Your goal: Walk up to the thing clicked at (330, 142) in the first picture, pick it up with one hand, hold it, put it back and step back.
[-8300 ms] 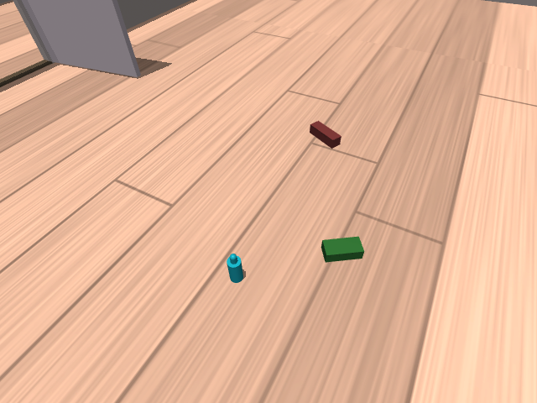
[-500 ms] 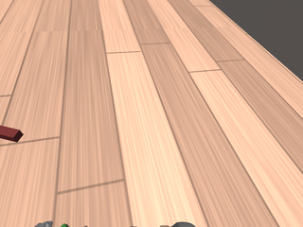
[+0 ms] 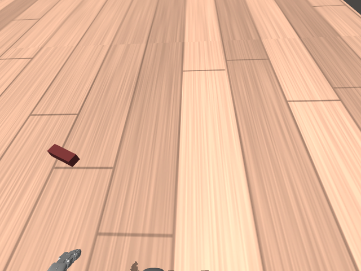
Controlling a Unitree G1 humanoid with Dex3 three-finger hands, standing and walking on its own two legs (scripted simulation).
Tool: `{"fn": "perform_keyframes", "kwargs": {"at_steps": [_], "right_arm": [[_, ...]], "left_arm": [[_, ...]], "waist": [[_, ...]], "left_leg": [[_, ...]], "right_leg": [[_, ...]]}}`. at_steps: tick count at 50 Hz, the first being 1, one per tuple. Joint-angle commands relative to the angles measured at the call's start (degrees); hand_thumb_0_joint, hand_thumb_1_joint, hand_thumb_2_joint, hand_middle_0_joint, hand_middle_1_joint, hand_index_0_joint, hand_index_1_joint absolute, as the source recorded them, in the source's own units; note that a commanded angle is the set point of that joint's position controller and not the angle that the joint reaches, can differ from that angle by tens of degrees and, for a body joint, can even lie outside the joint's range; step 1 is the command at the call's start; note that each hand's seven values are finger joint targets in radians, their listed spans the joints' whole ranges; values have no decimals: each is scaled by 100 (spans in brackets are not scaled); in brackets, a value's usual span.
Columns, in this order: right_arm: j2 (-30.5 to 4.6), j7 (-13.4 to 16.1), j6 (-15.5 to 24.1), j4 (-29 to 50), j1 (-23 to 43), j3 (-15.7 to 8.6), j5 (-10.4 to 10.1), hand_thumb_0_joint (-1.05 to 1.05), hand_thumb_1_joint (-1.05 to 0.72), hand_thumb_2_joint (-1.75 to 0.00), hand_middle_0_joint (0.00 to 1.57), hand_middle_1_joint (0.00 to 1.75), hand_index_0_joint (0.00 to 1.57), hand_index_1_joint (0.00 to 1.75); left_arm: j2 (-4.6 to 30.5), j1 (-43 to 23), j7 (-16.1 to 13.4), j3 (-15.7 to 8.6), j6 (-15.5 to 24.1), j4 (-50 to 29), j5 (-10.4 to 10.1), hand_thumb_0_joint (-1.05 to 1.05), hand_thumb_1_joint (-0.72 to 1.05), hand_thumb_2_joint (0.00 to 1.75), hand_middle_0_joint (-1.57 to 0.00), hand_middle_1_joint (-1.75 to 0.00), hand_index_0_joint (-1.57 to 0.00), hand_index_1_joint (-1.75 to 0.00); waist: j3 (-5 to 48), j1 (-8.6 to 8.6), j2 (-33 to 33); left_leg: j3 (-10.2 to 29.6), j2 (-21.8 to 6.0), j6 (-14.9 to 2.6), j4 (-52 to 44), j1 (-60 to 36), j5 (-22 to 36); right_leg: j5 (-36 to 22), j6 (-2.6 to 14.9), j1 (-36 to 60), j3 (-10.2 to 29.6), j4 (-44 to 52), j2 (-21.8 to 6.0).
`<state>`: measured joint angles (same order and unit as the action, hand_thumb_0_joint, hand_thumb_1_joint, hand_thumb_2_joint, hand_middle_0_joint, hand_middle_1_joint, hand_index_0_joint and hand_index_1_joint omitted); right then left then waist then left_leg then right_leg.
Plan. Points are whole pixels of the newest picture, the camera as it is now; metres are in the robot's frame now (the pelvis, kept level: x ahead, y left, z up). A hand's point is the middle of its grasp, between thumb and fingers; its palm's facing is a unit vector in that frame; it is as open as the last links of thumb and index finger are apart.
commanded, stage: walk up
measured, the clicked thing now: (63, 155) +0.94 +0.88 -0.73
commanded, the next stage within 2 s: stand in 1.70 s
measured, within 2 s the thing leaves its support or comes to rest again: neither
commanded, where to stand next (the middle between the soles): +0.11 +0.01 m, yaw +11 degrees
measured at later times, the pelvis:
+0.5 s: pelvis +0.02 +0.00 -0.01, yaw +9 degrees
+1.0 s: pelvis +0.03 +0.00 +0.01, yaw +13 degrees
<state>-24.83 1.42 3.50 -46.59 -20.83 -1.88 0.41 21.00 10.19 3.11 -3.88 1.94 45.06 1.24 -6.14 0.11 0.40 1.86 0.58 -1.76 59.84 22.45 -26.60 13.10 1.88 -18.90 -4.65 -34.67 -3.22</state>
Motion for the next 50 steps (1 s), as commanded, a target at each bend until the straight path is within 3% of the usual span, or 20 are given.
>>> {"fn": "perform_keyframes", "kwargs": {"at_steps": [1, 10, 13, 16, 17, 18, 19, 20, 21, 23, 25, 29, 31, 32, 34, 38, 41, 43, 47, 50], "right_arm": [[-969, -87, 106, 119, -673, -348, -7, 0, -90, -90, 20, 30, 20, 30], [-795, -95, -156, 175, 149, -361, 52, 0, -90, -90, 20, 30, 20, 30], [-814, -106, -209, 195, 371, -388, 49, 0, -90, -90, 20, 30, 20, 30], [-856, -103, -145, 101, 201, -404, 53, 0, -90, -90, 20, 30, 20, 30], [-956, -85, -113, 48, 176, -440, 78, 0, -90, -90, 20, 30, 20, 30], [-1155, -56, -75, 61, 229, -490, 125, 0, -90, -90, 20, 30, 20, 30], [-1452, -36, -32, 147, 493, -518, 172, 0, -90, -90, 20, 30, 20, 30], [-1683, -20, -30, 184, 603, -540, 116, 0, -90, -90, 20, 30, 20, 30], [-1554, -18, -52, 79, 652, -534, 98, 0, -90, -90, 20, 30, 20, 30], [-1196, 13, -34, 71, 824, -372, 88, 0, -90, -90, 20, 30, 20, 30], [-1099, -4, 5, 45, 965, -317, 6, 0, -90, -90, 20, 30, 20, 30], [-1091, -85, -142, -19, 1291, -287, -2, 0, -90, -90, 20, 30, 20, 30], [-753, -119, -207, -22, 1408, -184, -59, 0, -90, -90, 20, 30, 20, 30], [-717, -129, -243, -123, 1393, -188, -35, 0, -90, -90, 20, 30, 20, 30], [-920, -154, -285, -411, 1122, -299, 38, 0, -90, -90, 20, 30, 20, 30], [-890, -252, -204, -602, 1080, -323, 66, 0, -90, -90, 20, 30, 20, 30], [-1104, -247, -137, -582, 1412, -269, 85, 0, -90, -90, 20, 30, 20, 30], [-1120, -239, -160, -644, 1503, -233, 82, 0, -90, -90, 20, 30, 20, 30], [-857, -221, -108, -769, 1564, -138, 42, 0, -90, -90, 20, 30, 20, 30], [-868, -205, -113, -934, 1410, -129, 18, 0, -90, -90, 20, 30, 20, 30]], "left_arm": [[1418, 303, -153, -362, 170, -253, -20, 0, 90, 90, -20, -30, -20, -30], [1501, 351, -265, -284, 72, -272, -22, 0, 90, 90, -20, -30, -20, -30], [1607, 283, -279, -263, 17, -219, -20, 0, 90, 90, -20, -30, -20, -30], [1582, 183, -264, -202, -30, -168, -37, 0, 90, 90, -20, -30, -20, -30], [1450, 241, -255, -146, -53, -127, -29, 0, 90, 90, -20, -30, -20, -30], [1219, 413, -246, -80, -71, -76, -39, 0, 90, 90, -20, -30, -20, -30], [915, 514, -227, 4, -96, -62, -103, 0, 90, 90, -20, -30, -20, -30], [1218, 483, -285, -98, -155, 64, -86, 0, 90, 90, -20, -30, -20, -30], [1423, 363, -289, -157, -153, 182, -69, 0, 90, 90, -20, -30, -20, -30], [1296, 366, -267, -158, -125, 295, -90, 0, 90, 90, -20, -30, -20, -30], [1179, 593, -288, -119, -89, 417, -127, 0, 90, 90, -20, -30, -20, -30], [1055, 668, -367, -64, 24, 697, -73, 0, 90, 90, -20, -30, -20, -30], [1449, 615, -419, -119, 141, 720, 29, 0, 90, 90, -20, -30, -20, -30], [1728, 412, -410, -171, 151, 728, 68, 0, 90, 90, -20, -30, -20, -30], [1793, -338, -367, -159, 126, 541, 90, 0, 90, 90, -20, -30, -20, -30], [1310, -439, -338, 19, 123, 641, 11, 0, 90, 90, -20, -30, -20, -30], [1217, -205, -277, 35, 74, 833, -59, 0, 90, 90, -20, -30, -20, -30], [1214, -87, -275, 37, 76, 939, -64, 0, 90, 90, -20, -30, -20, -30], [1281, 29, -346, 71, 155, 1138, -84, 0, 90, 90, -20, -30, -20, -30], [1351, -279, -362, 110, 165, 1117, -89, 0, 90, 90, -20, -30, -20, -30]], "waist": [[292, -112, -1023], [518, -202, -858], [548, -199, -760], [730, -1, -594], [762, 19, -388], [846, 6, 348], [783, -124, 1294], [654, -12, 1040], [471, 7, 795], [630, -62, 605], [913, -152, 823], [961, -232, 687], [876, -270, -105], [545, -209, -593], [78, 85, -712], [64, 116, -350], [280, -94, -17], [241, -159, 63], [767, -172, 179], [832, -43, 233]], "left_leg": [[130, -245, -25, 56, 801, 575], [-212, -215, 143, -1359, 104, 994], [-322, -170, 37, -1525, -140, 821], [-324, -98, -149, -2560, -909, 1039], [-60, -146, -231, -2848, -1189, 859], [913, -734, -435, -3542, -1414, 539], [2522, -1620, -816, -4085, -1579, 729], [2877, -2104, -1368, -4140, -997, 631], [2784, -2024, -1503, -4111, -556, 650], [1787, -1488, -1167, -3710, -828, 2176], [1431, -1332, -969, -3459, -1140, 2982], [993, -933, -655, -3202, -577, 2016], [620, -481, -234, -2739, 96, 1338], [386, -99, -90, -2452, 238, 425], [156, -130, -2, -1786, -409, -124], [755, -367, -191, -3500, -1066, 588], [1861, -946, -455, -4384, -352, -1179], [1731, -955, -461, -4565, -34, -1177], [1031, -618, -162, -3945, -623, 1020], [873, -571, -122, -3915, -863, 1492]], "right_leg": [[-758, 774, 710, 1248, 1675, -1138], [-2494, 860, 666, 756, 1173, -1553], [-2103, 878, 496, 745, 998, -1644], [-694, 747, 135, 601, 439, -1505], [-8, 597, -173, 564, 216, -1389], [664, 320, -534, 256, -359, -1045], [1804, -47, -1223, -63, -1121, -209], [2361, -110, -935, 293, -1528, -171], [2252, -112, -563, 475, -1672, -279], [1907, -103, -455, 542, -1301, -268], [1346, -56, -280, 383, -840, -168], [324, -56, 844, 117, 630, 139], [233, 187, 1255, 1100, 1163, -578], [1310, 526, 763, 1952, 1620, -1194], [2628, 932, -401, 2218, 1952, -1725], [2049, 146, -689, 838, 1385, -648], [1564, -58, 60, 423, 662, -128], [1259, -37, 642, 342, 667, -61], [220, 31, 1096, 664, 1263, -330], [55, 35, 1146, 711, 1342, -421]]}}
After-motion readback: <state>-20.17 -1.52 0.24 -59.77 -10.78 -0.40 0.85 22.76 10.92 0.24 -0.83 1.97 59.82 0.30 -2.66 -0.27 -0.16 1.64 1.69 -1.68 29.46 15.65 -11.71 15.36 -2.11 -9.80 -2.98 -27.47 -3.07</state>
